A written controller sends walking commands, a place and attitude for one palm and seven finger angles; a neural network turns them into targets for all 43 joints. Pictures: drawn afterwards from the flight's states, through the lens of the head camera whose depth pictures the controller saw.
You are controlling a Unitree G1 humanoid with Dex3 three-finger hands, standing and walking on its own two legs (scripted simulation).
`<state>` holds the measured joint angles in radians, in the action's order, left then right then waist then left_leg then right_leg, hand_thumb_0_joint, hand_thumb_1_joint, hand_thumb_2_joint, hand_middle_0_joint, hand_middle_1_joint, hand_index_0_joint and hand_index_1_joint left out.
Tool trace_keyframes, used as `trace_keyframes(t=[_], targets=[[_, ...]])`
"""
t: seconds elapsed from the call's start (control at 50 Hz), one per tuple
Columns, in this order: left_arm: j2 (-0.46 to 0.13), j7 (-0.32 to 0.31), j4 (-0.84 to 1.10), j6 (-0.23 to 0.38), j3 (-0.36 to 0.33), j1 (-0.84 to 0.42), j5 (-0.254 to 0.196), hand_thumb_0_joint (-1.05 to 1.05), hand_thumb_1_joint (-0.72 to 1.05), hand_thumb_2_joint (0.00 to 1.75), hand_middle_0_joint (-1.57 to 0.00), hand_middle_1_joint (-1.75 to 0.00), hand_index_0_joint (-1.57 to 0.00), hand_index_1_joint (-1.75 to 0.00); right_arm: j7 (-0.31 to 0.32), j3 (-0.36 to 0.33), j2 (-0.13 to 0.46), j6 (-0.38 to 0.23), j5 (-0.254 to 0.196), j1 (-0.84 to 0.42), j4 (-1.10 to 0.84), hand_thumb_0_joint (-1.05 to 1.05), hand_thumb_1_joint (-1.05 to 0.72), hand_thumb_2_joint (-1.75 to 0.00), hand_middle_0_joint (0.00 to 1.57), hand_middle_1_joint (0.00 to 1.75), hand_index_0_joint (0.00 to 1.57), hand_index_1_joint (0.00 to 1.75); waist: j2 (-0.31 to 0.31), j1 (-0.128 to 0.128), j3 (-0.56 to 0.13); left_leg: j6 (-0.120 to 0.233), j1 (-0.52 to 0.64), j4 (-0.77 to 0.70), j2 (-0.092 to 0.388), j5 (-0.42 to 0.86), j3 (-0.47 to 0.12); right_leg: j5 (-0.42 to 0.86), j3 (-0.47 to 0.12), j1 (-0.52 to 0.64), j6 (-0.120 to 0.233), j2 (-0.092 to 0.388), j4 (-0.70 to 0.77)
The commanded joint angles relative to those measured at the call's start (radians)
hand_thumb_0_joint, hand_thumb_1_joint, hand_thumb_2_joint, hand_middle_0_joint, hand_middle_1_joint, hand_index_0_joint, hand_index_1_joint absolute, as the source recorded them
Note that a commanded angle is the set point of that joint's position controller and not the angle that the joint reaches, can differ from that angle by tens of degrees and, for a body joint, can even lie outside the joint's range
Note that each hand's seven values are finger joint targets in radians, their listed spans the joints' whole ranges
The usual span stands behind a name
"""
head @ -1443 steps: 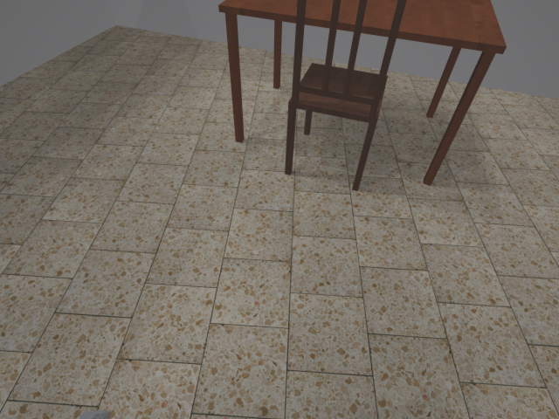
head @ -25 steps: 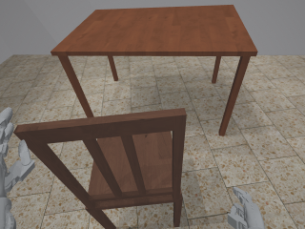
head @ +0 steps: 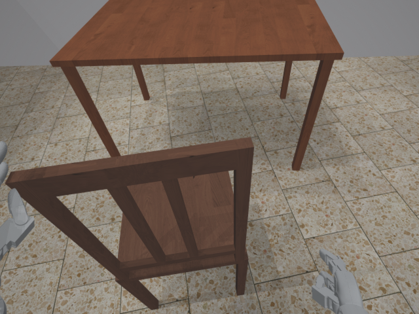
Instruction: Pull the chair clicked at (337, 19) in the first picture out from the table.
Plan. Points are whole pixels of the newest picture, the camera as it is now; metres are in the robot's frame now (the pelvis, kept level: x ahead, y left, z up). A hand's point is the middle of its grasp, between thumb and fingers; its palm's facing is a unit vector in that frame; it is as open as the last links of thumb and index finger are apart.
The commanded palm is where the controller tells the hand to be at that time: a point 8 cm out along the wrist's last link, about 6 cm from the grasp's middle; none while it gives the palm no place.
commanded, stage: step back with the hand held close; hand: left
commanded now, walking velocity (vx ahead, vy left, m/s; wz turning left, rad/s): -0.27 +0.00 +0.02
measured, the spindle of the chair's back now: (143, 230) +0.29 +0.19 -0.05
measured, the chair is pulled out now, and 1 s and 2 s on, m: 0.56 0.56 0.56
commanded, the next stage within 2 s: none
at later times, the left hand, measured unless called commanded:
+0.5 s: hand (15, 261) +0.15 +0.26 +0.16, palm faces +0.45 -0.72 -0.52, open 7.4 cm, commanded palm +0.09 +0.30 +0.18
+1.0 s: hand out of the picture +0.13 +0.27 +0.17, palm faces +0.46 -0.73 -0.50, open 7.4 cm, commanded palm +0.07 +0.31 +0.18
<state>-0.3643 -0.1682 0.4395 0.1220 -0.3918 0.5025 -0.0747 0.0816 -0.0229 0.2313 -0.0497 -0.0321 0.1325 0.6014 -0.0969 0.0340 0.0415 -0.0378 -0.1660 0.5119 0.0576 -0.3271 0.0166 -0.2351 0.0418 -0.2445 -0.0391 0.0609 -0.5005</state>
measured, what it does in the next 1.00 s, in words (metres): shifts its weight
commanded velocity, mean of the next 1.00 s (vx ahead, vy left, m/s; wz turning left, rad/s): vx -0.32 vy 0.00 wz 0.02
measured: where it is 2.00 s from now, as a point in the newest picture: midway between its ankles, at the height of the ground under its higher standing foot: outside the picture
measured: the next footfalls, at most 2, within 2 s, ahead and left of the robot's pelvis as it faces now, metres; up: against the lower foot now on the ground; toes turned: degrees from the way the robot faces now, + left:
none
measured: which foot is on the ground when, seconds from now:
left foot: down 0.00-1.00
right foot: down 0.00-1.00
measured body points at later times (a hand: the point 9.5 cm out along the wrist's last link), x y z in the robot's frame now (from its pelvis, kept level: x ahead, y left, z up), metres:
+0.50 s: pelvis -0.05 +0.00 -0.01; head -0.02 -0.02 +0.44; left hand +0.12 +0.30 +0.19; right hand +0.13 -0.24 -0.11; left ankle -0.03 +0.14 -0.74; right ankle +0.02 -0.15 -0.74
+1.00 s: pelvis -0.07 +0.00 -0.01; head -0.03 +0.01 +0.43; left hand +0.10 +0.30 +0.19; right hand +0.12 -0.23 -0.10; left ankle -0.03 +0.14 -0.74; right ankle +0.02 -0.15 -0.74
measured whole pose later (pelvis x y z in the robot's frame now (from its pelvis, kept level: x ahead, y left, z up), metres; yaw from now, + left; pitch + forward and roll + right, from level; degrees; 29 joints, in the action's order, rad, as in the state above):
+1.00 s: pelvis -0.07 +0.00 -0.01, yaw +1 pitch +2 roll -1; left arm -0.43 -0.20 0.58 0.21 -0.45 0.58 -0.04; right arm 0.09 -0.03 0.18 -0.10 0.00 0.16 0.62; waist -0.02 0.02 0.04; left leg -0.03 -0.43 0.68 0.05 -0.29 -0.01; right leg -0.16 0.06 -0.46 -0.03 0.06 -0.58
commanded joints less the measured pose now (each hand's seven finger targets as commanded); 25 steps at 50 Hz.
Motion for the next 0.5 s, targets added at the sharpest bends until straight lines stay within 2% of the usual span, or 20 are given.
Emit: trace_keyframes(t=[0.0,0.02,0.04,0.08,0.12,0.14,0.22,0.24,0.3,0.32,0.34,0.36,0.4,0.42,0.44,0.48], targets=[[-0.171,-0.006,0.174,0.044,-0.115,0.092,0.01,0.0,0.9,0.9,-0.2,-0.3,-0.2,-0.3,0.008,-0.042,0.094,-0.012,-0.002,-0.09,-0.166,0.0,-0.9,-0.9,0.2,0.3,0.2,0.3,0.057,-0.013,-0.161,0.055,-0.025,-0.065,0.088,0.398,-0.063,0.329,-0.034,0.067,0.049,0.058,0.011],[-0.186,-0.012,0.169,0.042,-0.125,0.099,0.012,0.0,0.9,0.9,-0.2,-0.3,-0.2,-0.3,0.013,-0.047,0.093,-0.008,-0.007,-0.093,-0.163,0.0,-0.9,-0.9,0.2,0.3,0.2,0.3,0.048,-0.017,-0.16,0.056,-0.031,-0.071,0.091,0.401,-0.062,0.332,-0.032,0.068,0.049,0.063,0.009],[-0.17,-0.013,0.163,0.042,-0.12,0.106,0.01,0.0,0.9,0.9,-0.2,-0.3,-0.2,-0.3,0.012,-0.045,0.088,-0.004,-0.006,-0.089,-0.168,0.0,-0.9,-0.9,0.2,0.3,0.2,0.3,0.052,-0.015,-0.158,0.055,-0.04,-0.067,0.091,0.396,-0.06,0.319,-0.03,0.057,0.048,0.06,0.002],[-0.177,-0.015,0.181,0.042,-0.124,0.105,0.011,0.0,0.9,0.9,-0.2,-0.3,-0.2,-0.3,0.014,-0.045,0.086,-0.001,-0.006,-0.093,-0.174,0.0,-0.9,-0.9,0.2,0.3,0.2,0.3,0.059,-0.015,-0.163,0.056,-0.054,-0.061,0.096,0.376,-0.064,0.3,-0.032,0.037,0.048,0.06,-0.008],[-0.195,-0.022,0.19,0.042,-0.134,0.103,0.014,0.0,0.9,0.9,-0.2,-0.3,-0.2,-0.3,0.019,-0.048,0.088,-0.002,-0.009,-0.09,-0.168,0.0,-0.9,-0.9,0.2,0.3,0.2,0.3,0.03,-0.019,-0.156,0.058,-0.075,-0.069,0.099,0.348,-0.073,0.281,-0.035,0.032,0.049,0.062,-0.013],[-0.18,-0.022,0.193,0.043,-0.127,0.11,0.011,0.0,0.9,0.9,-0.2,-0.3,-0.2,-0.3,0.018,-0.044,0.084,-0.004,-0.007,-0.086,-0.172,0.0,-0.9,-0.9,0.2,0.3,0.2,0.3,0.033,-0.016,-0.158,0.058,-0.086,-0.064,0.099,0.329,-0.071,0.264,-0.032,0.025,0.047,0.06,-0.017],[-0.222,-0.035,0.258,0.05,-0.149,0.081,0.01,0.0,0.9,0.9,-0.2,-0.3,-0.2,-0.3,0.026,-0.044,0.086,-0.019,-0.009,-0.079,-0.166,0.0,-0.9,-0.9,0.2,0.3,0.2,0.3,0.051,-0.02,-0.17,0.053,-0.109,-0.024,0.08,0.236,-0.074,0.252,-0.069,0.007,0.067,0.087,-0.003],[-0.211,-0.036,0.267,0.053,-0.141,0.081,0.009,0.0,0.9,0.9,-0.2,-0.3,-0.2,-0.3,0.025,-0.041,0.083,-0.023,-0.006,-0.074,-0.169,0.0,-0.9,-0.9,0.2,0.3,0.2,0.3,0.05,-0.019,-0.169,0.052,-0.115,-0.014,0.073,0.189,-0.067,0.219,-0.077,-0.009,0.068,0.09,0.004],[-0.23,-0.044,0.294,0.061,-0.156,0.058,0.014,0.0,0.9,0.9,-0.2,-0.3,-0.2,-0.3,0.029,-0.038,0.086,-0.038,-0.002,-0.067,-0.166,0.0,-0.9,-0.9,0.2,0.3,0.2,0.3,0.072,-0.018,-0.157,0.052,-0.138,-0.004,0.058,0.071,-0.071,0.109,-0.101,-0.059,0.07,0.092,0.032],[-0.246,-0.049,0.302,0.06,-0.167,0.055,0.014,0.0,0.9,0.9,-0.2,-0.3,-0.2,-0.3,0.035,-0.04,0.09,-0.039,-0.003,-0.065,-0.158,0.0,-0.9,-0.9,0.2,0.3,0.2,0.3,0.044,-0.022,-0.151,0.054,-0.146,-0.017,0.06,0.048,-0.081,0.086,-0.107,-0.063,0.074,0.095,0.036],[-0.229,-0.05,0.293,0.061,-0.16,0.056,0.014,0.0,0.9,0.9,-0.2,-0.3,-0.2,-0.3,0.033,-0.034,0.085,-0.042,-0.001,-0.061,-0.16,0.0,-0.9,-0.9,0.2,0.3,0.2,0.3,0.038,-0.02,-0.145,0.056,-0.161,-0.026,0.06,0.009,-0.077,0.033,-0.101,-0.071,0.066,0.088,0.039],[-0.239,-0.053,0.294,0.064,-0.168,0.055,0.018,0.0,0.9,0.9,-0.2,-0.3,-0.2,-0.3,0.034,-0.035,0.087,-0.045,0.0,-0.064,-0.161,0.0,-0.9,-0.9,0.2,0.3,0.2,0.3,0.048,-0.017,-0.147,0.058,-0.173,-0.028,0.06,-0.022,-0.08,-0.002,-0.104,-0.076,0.06,0.082,0.045],[-0.227,-0.053,0.278,0.064,-0.164,0.057,0.02,0.0,0.9,0.9,-0.2,-0.3,-0.2,-0.3,0.033,-0.034,0.092,-0.048,0.002,-0.056,-0.16,0.0,-0.9,-0.9,0.2,0.3,0.2,0.3,0.072,-0.018,-0.142,0.06,-0.194,-0.031,0.058,-0.058,-0.084,-0.046,-0.104,-0.085,0.06,0.079,0.054],[-0.246,-0.057,0.272,0.063,-0.179,0.064,0.02,0.0,0.9,0.9,-0.2,-0.3,-0.2,-0.3,0.037,-0.04,0.095,-0.048,0.0,-0.058,-0.15,0.0,-0.9,-0.9,0.2,0.3,0.2,0.3,0.052,-0.021,-0.141,0.062,-0.2,-0.036,0.057,-0.071,-0.086,-0.053,-0.112,-0.078,0.06,0.081,0.064],[-0.222,-0.055,0.26,0.061,-0.163,0.067,0.019,0.0,0.9,0.9,-0.2,-0.3,-0.2,-0.3,0.034,-0.035,0.092,-0.049,0.001,-0.05,-0.154,0.0,-0.9,-0.9,0.2,0.3,0.2,0.3,0.066,-0.021,-0.137,0.062,-0.208,-0.035,0.054,-0.082,-0.081,-0.068,-0.106,-0.081,0.058,0.08,0.066],[-0.222,-0.055,0.259,0.063,-0.16,0.059,0.024,0.0,0.9,0.9,-0.2,-0.3,-0.2,-0.3,0.031,-0.035,0.094,-0.053,0.003,-0.053,-0.156,0.0,-0.9,-0.9,0.2,0.3,0.2,0.3,0.076,-0.02,-0.129,0.063,-0.219,-0.03,0.053,-0.1,-0.08,-0.088,-0.109,-0.094,0.058,0.08,0.074]])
